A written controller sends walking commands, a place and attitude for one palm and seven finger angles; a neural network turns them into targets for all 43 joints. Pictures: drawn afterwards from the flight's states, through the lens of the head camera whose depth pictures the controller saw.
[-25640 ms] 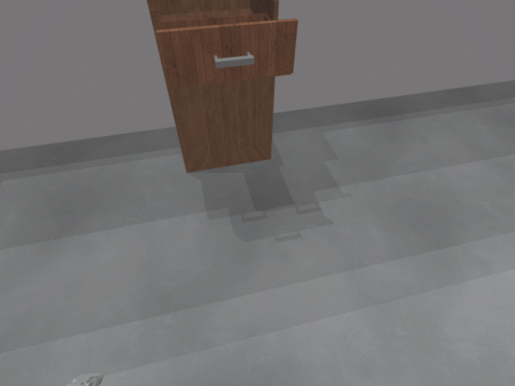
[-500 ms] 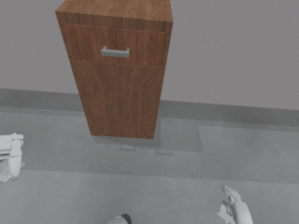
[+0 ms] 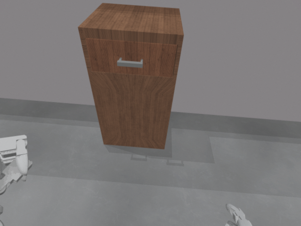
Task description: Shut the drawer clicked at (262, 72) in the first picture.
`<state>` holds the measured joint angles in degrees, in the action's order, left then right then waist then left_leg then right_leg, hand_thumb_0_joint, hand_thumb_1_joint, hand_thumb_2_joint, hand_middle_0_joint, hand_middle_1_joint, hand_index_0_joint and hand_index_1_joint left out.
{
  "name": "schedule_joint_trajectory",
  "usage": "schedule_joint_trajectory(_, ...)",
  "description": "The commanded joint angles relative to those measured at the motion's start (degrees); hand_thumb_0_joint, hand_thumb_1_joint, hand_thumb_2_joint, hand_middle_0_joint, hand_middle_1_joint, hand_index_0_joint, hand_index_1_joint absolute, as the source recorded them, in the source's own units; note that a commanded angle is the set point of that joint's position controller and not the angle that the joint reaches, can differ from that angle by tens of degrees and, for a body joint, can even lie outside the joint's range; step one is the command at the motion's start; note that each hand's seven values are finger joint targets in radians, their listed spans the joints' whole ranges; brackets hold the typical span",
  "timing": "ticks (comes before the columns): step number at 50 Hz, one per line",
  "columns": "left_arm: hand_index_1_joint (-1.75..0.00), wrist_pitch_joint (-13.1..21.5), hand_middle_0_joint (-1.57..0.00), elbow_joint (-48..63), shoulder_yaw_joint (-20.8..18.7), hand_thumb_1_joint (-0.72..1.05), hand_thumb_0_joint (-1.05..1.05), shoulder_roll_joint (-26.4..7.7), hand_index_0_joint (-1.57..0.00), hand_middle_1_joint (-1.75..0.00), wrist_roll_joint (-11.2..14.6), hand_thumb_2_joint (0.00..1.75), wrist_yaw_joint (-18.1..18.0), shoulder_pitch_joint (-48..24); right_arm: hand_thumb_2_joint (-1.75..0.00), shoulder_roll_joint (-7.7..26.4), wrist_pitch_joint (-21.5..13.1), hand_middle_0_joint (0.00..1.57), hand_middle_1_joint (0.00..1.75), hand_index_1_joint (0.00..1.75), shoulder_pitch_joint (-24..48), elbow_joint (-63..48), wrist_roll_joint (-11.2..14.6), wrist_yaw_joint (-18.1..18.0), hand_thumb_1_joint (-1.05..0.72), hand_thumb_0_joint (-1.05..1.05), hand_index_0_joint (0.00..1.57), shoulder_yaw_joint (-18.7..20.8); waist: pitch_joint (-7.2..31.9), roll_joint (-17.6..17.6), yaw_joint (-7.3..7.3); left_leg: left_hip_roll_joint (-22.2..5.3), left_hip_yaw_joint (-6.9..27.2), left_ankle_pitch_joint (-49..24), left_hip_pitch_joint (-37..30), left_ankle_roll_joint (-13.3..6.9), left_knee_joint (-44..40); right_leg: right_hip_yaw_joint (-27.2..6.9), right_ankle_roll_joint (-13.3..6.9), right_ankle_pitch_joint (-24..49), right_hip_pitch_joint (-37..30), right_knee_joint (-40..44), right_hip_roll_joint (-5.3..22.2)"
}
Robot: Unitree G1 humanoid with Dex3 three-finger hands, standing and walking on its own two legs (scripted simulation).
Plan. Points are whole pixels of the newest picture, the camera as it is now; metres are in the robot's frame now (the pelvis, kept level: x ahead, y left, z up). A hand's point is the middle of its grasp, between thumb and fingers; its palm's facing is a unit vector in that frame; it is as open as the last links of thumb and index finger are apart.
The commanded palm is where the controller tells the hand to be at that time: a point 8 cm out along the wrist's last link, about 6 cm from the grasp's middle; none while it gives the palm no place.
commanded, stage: stop stepping back and stand still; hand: left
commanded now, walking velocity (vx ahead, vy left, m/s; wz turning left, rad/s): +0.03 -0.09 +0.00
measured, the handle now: (130, 62) +0.86 +0.15 +0.02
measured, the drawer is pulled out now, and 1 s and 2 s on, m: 0.00 0.00 0.00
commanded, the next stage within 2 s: let the arm hang, fingers relaxed in 0.50 s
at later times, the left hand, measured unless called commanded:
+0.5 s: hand (48, 151) +0.22 +0.23 +0.16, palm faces +0.33 -0.82 -0.47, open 3.2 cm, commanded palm +0.16 +0.27 +0.19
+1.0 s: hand out of the picture +0.00 +0.20 -0.17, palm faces +0.07 -0.97 -0.22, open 3.6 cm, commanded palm none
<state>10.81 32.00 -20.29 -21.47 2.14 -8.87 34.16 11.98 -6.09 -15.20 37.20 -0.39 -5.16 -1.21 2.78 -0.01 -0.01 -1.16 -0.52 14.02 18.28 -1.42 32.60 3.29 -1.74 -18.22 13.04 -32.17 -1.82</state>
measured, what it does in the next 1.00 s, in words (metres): steps on the spot: right foot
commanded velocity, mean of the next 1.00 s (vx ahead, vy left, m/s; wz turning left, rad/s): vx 0.00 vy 0.00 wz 0.00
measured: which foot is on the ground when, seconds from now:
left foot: down 0.00-1.00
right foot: down 0.00-0.04, up 0.06-0.12, down 0.14-1.00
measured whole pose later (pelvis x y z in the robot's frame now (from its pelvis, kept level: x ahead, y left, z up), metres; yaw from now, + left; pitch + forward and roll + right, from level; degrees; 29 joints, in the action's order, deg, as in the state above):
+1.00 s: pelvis +0.00 +0.00 +0.01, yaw +2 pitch -1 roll -1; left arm -1.8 -58.3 -1.2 -12.6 -0.2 -1.4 15.9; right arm 13.0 2.1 -12.8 58.7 -1.2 -0.8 -0.2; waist -4.9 1.0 0.7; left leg 0.6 1.3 10.3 16.1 -0.9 27.4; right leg 4.8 -2.3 -14.8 9.5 -25.2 -1.6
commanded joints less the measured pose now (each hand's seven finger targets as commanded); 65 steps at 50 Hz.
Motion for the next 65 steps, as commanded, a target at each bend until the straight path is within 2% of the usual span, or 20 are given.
schedule_joint_trajectory(1,-1.60,4.16,-1.40,11.09,-5.94,0.90,0.00,-9.26,-1.40,-1.60,-0.63,0.90,-0.28,-4.00,-0.90,6.68,-4.71,0.20,0.30,0.30,7.96,-9.00,0.12,-0.76,-0.90,0.00,0.20,1.86,-2.71,-11.57,-0.92,-12.28,19.41,19.99,-1.28,-5.09,-22.08,-2.32,1.95,-6.65,5.85,-4.99,1.18)
schedule_joint_trajectory(2,-1.60,4.08,-1.40,12.35,-6.04,0.90,0.00,-9.30,-1.40,-1.60,-1.18,0.90,-0.19,-5.17,-0.90,6.32,-4.76,0.20,0.30,0.30,8.52,-9.36,-0.26,-0.59,-0.90,0.00,0.20,1.77,-5.19,-11.54,-0.65,-13.38,21.20,23.80,3.10,-5.89,-25.33,-2.35,1.84,-6.66,4.31,-7.70,1.38)
schedule_joint_trajectory(3,-1.60,4.61,-1.40,15.05,-6.63,0.90,0.00,-10.25,-1.40,-1.60,-1.60,0.90,-0.15,-7.10,-0.90,6.11,-5.17,0.20,0.30,0.30,8.69,-9.62,-0.54,-0.43,-0.90,0.00,0.20,1.89,-5.24,-10.53,-0.41,-13.30,21.02,20.36,2.71,-6.02,-24.87,-2.74,1.66,-5.14,3.86,-7.19,1.86)
schedule_joint_trajectory(4,-1.60,4.76,-1.40,14.49,-6.44,0.90,0.00,-9.94,-1.40,-1.60,-1.61,0.90,-0.18,-5.40,-0.90,6.01,-5.45,0.20,0.30,0.30,8.35,-9.53,-0.58,-0.08,-0.90,0.00,0.20,1.89,-4.56,-7.48,-0.05,-12.80,18.39,14.08,1.85,-5.78,-22.88,-2.73,1.63,-3.62,1.73,-3.62,2.24)
schedule_joint_trajectory(6,-1.60,4.75,-1.40,13.80,-6.35,0.90,0.00,-9.39,-1.40,-1.60,-1.73,0.90,-0.23,-1.52,-0.90,6.56,-5.53,0.20,0.30,0.30,8.20,-9.61,-0.30,0.57,-0.90,0.00,0.20,2.16,-1.88,-7.10,0.41,-8.58,10.02,5.90,1.43,-3.37,-17.01,-2.71,1.32,0.64,-4.07,5.76,2.62)
schedule_joint_trajectory(9,-1.60,4.79,-1.40,10.54,-7.36,0.90,0.00,-9.31,-1.40,-1.60,-0.41,0.90,0.00,2.95,-0.90,6.24,-4.88,0.20,0.30,0.30,7.13,-9.59,0.05,1.24,-0.90,0.00,0.20,3.02,0.44,3.66,-0.18,-1.79,2.68,-0.42,-0.77,-0.27,-3.92,-13.54,-1.40,2.84,-1.79,14.57,8.83)
schedule_joint_trajectory(11,-1.60,4.60,-1.40,9.99,-7.89,0.90,0.00,-9.68,-1.40,-1.60,0.44,0.90,-0.21,2.69,-0.90,5.70,-3.96,0.20,0.30,0.30,6.48,-8.88,0.44,1.38,-0.90,0.00,0.20,3.12,0.37,5.21,-0.88,-0.59,0.71,-1.15,-0.88,0.58,2.32,-17.56,-3.99,6.32,0.30,17.18,13.65)
schedule_joint_trajectory(13,-1.60,4.33,-1.40,9.11,-7.73,0.90,0.00,-9.28,-1.40,-1.60,0.68,0.90,-0.42,2.22,-0.90,5.58,-3.43,0.20,0.30,0.30,7.23,-9.04,0.62,1.15,-0.90,0.00,0.20,2.95,0.70,3.25,-1.06,-0.90,0.78,-4.02,-2.17,0.63,-0.55,-13.79,-3.65,13.36,-0.97,14.28,12.76)
schedule_joint_trajectory(17,-1.60,4.70,-1.40,9.98,-7.45,0.90,0.00,-9.89,-1.40,-1.60,0.39,0.90,-0.19,1.75,-0.90,6.08,-3.07,0.20,0.30,0.30,8.36,-9.53,0.54,0.12,-0.90,0.00,0.20,2.81,3.27,-1.56,-0.26,-3.53,2.17,-20.92,-10.07,-0.76,-6.55,-6.13,1.26,23.50,-1.88,7.94,6.29)
schedule_joint_trajectory(29,-1.60,4.42,-1.40,10.59,-7.25,0.90,0.00,-9.54,-1.40,-1.60,0.65,0.90,-0.03,3.87,-0.90,6.31,-2.02,0.20,0.30,0.30,8.89,-11.20,0.75,0.17,-0.90,0.00,0.20,3.17,3.46,-2.15,-0.15,-2.99,3.10,-19.43,-9.45,-0.30,-7.02,-6.96,1.23,21.43,-3.09,10.70,5.82)
schedule_joint_trajectory(30,-1.60,-4.29,-1.40,-37.60,14.25,0.90,0.00,-4.25,-1.40,-1.60,-4.71,0.90,7.90,-6.96,-0.90,17.90,-3.83,0.20,0.30,0.30,11.85,2.52,1.22,5.56,-0.90,0.00,0.20,6.54,0.19,-3.24,-2.22,-4.98,4.36,-27.95,-5.32,-0.84,2.08,-3.52,-0.17,29.58,3.95,1.38,10.33)
schedule_joint_trajectory(31,-1.56,-8.58,-1.36,-38.12,12.98,0.90,0.00,-2.92,-1.36,-1.56,-3.69,0.90,8.69,-7.38,-0.90,14.50,-0.30,0.20,0.30,0.30,6.97,1.49,1.74,5.57,-0.90,0.00,0.20,6.60,4.24,-1.84,-1.69,-4.57,4.88,-24.78,-7.29,-0.42,1.02,-6.00,-0.17,23.13,3.63,2.63,8.94)
schedule_joint_trajectory(32,-1.51,-9.24,-1.32,-40.63,13.65,0.90,0.00,-1.15,-1.32,-1.51,-3.79,0.90,8.74,-9.02,-0.90,12.69,0.96,0.20,0.30,0.30,6.52,1.67,1.27,5.51,-0.90,0.00,0.20,5.61,4.20,-0.26,-0.89,-5.62,7.02,-18.90,-4.15,-1.54,-0.05,-4.63,-0.18,13.38,4.30,2.01,8.05)
schedule_joint_trajectory(35,-1.38,-9.38,-1.20,-50.29,14.90,0.90,0.00,-2.41,-1.20,-1.38,-4.13,0.90,8.68,-15.04,-0.90,12.95,2.80,0.20,0.30,0.30,7.30,1.93,-0.18,5.13,-0.90,0.00,0.20,4.53,3.36,10.82,-0.05,-4.38,8.62,-18.22,-1.33,-2.35,-0.24,-6.03,-1.44,16.10,0.67,3.52,8.36)
schedule_joint_trajectory(37,-1.30,-9.78,-1.12,-57.95,15.33,0.90,0.00,-3.41,-1.12,-1.30,-3.83,0.90,8.50,-19.12,-0.90,13.63,3.74,0.20,0.30,0.30,8.16,4.07,-0.62,4.95,-0.90,0.00,0.20,4.60,1.46,8.88,-0.32,-3.31,8.04,-17.11,-2.84,-1.93,-1.07,-6.84,-2.87,15.48,1.59,4.70,9.37)
schedule_joint_trajectory(41,-1.12,-10.86,-0.96,-72.09,17.13,0.90,0.00,-2.76,-0.96,-1.12,-3.30,0.90,8.01,-21.87,-0.90,11.56,5.57,0.20,0.30,0.30,9.08,8.90,-1.15,4.70,-0.90,0.00,0.20,3.14,-2.75,-3.63,0.19,-3.70,9.29,-11.32,-1.79,-1.74,-8.44,-6.84,-1.69,5.88,-1.01,8.10,7.40)
schedule_joint_trajectory(47,-0.86,-10.29,-0.72,-86.04,17.58,0.90,0.00,0.83,-0.72,-0.86,-3.03,0.90,7.97,-19.11,-0.90,8.35,6.20,0.20,0.30,0.30,5.38,16.85,-0.99,3.73,-0.90,0.00,0.20,2.74,-1.30,-7.17,-0.14,-3.52,8.20,-3.48,-5.91,-1.21,-10.99,-7.68,-2.41,1.10,-2.31,14.34,7.55)
schedule_joint_trajectory(54,-0.56,-10.24,-0.44,-93.63,18.52,0.90,0.00,1.12,-0.44,-0.56,-2.57,0.90,7.80,-18.16,-0.90,7.59,6.50,0.20,0.30,0.30,1.24,22.90,-0.48,3.29,-0.90,0.00,0.20,2.95,-5.25,-1.20,-0.32,-4.12,7.77,-3.74,-6.97,-1.28,-12.30,-6.04,-2.50,0.16,-0.67,16.38,7.59)
schedule_joint_trajectory(60,-0.30,-10.51,-0.20,-96.12,18.54,0.90,0.00,1.41,-0.20,-0.30,-2.56,0.90,7.63,-16.97,-0.90,7.00,6.57,0.20,0.30,0.30,-0.25,25.09,-0.58,3.16,-0.90,0.00,0.20,3.10,-6.76,-0.37,-0.06,-4.19,8.36,0.49,-5.76,-1.55,-14.50,-5.85,-2.43,-2.60,-0.15,15.81,6.99)
schedule_joint_trajectory(65,-0.30,-10.21,-0.20,-96.48,18.38,0.90,0.00,1.66,-0.20,-0.30,-2.60,0.90,7.45,-17.32,-0.90,6.66,6.20,0.20,0.30,0.30,-0.30,25.79,-0.61,3.17,-0.90,0.00,0.20,3.15,-6.19,0.02,-0.06,-4.16,7.74,-3.28,-6.81,-1.51,-14.11,-5.85,-2.25,-0.19,-0.40,15.41,7.37)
